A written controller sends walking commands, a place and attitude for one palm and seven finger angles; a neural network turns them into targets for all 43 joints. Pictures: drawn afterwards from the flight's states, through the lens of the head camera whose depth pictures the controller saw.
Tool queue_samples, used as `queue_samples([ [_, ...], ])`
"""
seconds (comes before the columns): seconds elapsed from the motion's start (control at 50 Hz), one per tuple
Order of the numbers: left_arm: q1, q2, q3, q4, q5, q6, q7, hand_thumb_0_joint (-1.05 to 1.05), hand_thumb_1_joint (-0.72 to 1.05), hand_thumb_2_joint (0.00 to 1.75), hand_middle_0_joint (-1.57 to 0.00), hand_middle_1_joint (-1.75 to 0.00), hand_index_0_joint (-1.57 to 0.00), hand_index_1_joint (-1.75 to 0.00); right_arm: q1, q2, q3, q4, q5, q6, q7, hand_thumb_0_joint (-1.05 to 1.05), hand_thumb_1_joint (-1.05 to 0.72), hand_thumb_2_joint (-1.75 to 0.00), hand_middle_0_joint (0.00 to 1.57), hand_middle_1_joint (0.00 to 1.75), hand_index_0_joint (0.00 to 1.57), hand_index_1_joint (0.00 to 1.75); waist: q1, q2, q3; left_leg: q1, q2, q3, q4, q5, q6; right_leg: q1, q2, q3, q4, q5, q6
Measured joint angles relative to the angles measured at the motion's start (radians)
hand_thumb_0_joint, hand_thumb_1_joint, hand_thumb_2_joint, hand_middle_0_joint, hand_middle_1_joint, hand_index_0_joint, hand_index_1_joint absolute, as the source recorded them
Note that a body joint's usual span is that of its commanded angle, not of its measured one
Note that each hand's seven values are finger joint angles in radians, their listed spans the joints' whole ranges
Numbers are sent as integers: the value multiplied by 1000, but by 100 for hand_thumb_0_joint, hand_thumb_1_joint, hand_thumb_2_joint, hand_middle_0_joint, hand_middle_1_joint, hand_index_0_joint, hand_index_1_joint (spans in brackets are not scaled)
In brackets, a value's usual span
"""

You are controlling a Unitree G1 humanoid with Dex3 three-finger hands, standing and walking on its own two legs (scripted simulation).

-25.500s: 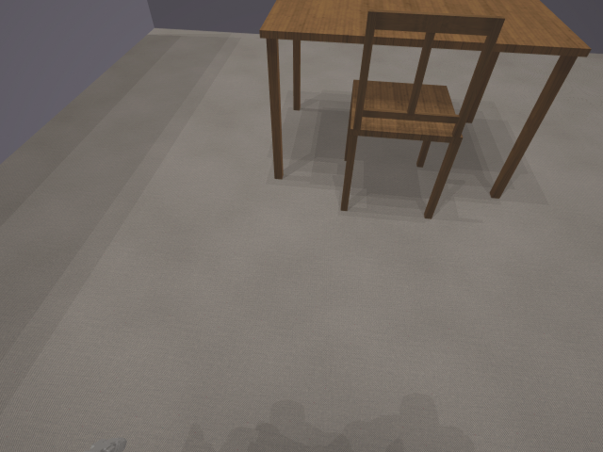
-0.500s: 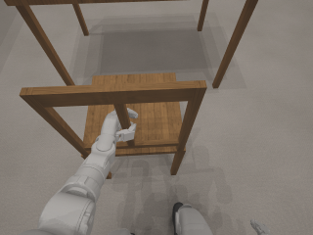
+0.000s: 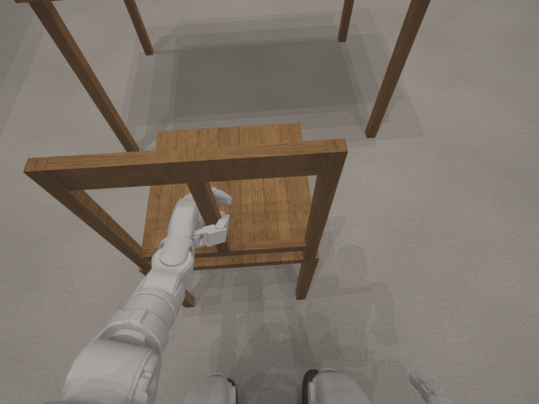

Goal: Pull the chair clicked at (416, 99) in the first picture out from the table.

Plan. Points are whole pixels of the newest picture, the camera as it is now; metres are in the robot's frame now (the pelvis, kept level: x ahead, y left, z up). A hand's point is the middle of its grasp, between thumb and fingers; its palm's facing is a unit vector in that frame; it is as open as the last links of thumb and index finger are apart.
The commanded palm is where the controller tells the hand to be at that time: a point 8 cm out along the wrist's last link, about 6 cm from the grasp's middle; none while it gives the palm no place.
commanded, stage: step backward, pulling the chair out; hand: left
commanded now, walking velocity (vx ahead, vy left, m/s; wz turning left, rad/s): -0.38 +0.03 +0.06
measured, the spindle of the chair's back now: (213, 219) +0.41 +0.11 -0.08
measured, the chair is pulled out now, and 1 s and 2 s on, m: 0.52 0.69 0.79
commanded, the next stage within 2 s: stop walking, hand still on the chair in 1.00 s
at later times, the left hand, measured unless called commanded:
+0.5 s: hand (210, 278) +0.29 +0.10 -0.05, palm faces -0.12 -0.98 -0.16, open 5.6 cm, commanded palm +0.30 +0.15 -0.05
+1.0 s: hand (210, 335) +0.21 +0.09 -0.05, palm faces -0.09 -0.98 -0.17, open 5.6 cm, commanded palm +0.21 +0.14 -0.05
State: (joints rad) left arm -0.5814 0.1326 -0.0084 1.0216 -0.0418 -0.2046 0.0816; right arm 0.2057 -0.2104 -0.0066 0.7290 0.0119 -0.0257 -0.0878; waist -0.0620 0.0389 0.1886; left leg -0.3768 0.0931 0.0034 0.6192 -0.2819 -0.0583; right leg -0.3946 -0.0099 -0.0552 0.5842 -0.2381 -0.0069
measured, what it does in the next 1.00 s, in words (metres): walks backwards: left foot, then right foot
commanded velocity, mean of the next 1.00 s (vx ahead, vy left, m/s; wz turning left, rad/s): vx -0.35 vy -0.06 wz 0.06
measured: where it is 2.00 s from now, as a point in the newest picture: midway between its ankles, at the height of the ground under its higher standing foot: outside the picture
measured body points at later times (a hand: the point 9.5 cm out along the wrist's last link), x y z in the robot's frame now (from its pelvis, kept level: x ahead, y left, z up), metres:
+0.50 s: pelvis -0.08 +0.01 +0.01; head +0.02 +0.01 +0.45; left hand +0.29 +0.15 -0.04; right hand +0.00 -0.23 -0.13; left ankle -0.07 +0.16 -0.73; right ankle -0.11 -0.12 -0.72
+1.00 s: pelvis -0.18 +0.00 +0.00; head -0.08 -0.01 +0.44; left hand +0.21 +0.14 -0.03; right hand -0.09 -0.27 -0.12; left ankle -0.12 +0.16 -0.73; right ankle -0.13 -0.13 -0.72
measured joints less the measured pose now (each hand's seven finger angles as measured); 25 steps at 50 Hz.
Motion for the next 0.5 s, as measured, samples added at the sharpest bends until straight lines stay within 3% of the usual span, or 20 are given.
queue_samples([
  [0.04,-14,3,13,26,1,-20,0,8,63,77,-25,-117,-50,-145,-13,5,6,19,7,-5,-1,1,-90,-90,20,30,20,30,-5,8,24,-18,8,-8,46,14,-4,22,10,-12,-36,31,-12],
  [0.12,-39,2,36,58,5,-11,4,9,63,77,-25,-115,-50,-145,-32,-14,11,36,14,-14,-12,1,-90,-90,20,30,20,30,-20,-17,21,-62,-58,-52,218,-158,2,3,-19,-4,-51,57,-14],
  [0.2,-58,-15,33,52,7,18,10,9,63,76,-23,-115,-50,-145,-44,-62,9,31,16,-15,-29,1,-90,-90,20,30,20,30,-45,-13,9,-9,-69,-49,111,-154,-1,-29,-48,-10,-59,85,5],
  [0.26,-75,-25,2,31,8,50,16,8,64,75,-22,-117,-50,-145,-49,-95,1,20,21,-4,-41,1,-90,-90,20,30,20,30,-57,-3,5,61,-49,-34,-33,-41,7,-57,-57,-22,-43,97,23],
  [0.28,-81,-20,-10,20,7,58,18,8,64,74,-21,-118,-50,-145,-58,-89,-4,21,23,3,-45,1,-90,-90,20,30,20,30,-57,-26,15,67,-63,-22,-49,-25,17,-62,-73,-12,-39,102,30],
  [0.34,-67,2,-35,-11,4,67,18,7,66,74,-19,-119,-50,-145,-56,-61,-7,-14,14,20,-38,1,-90,-90,20,30,20,30,-35,-79,29,85,-79,20,-82,2,32,-78,-84,15,-18,138,33],
  [0.42,-15,-3,-27,-18,7,41,4,8,66,73,-18,-118,-49,-145,-11,-23,-9,-38,-11,18,-2,1,-90,-90,20,30,20,30,-22,-37,7,66,-35,12,-98,24,30,-64,-31,13,168,-125,6],
  [0.5,6,-1,-25,9,13,-5,-10,7,64,75,-21,-117,-49,-145,27,21,6,-6,-5,4,27,1,-90,-90,20,30,20,30,23,-9,-10,46,5,13,-91,33,6,90,-11,8,5,-72,-7],
])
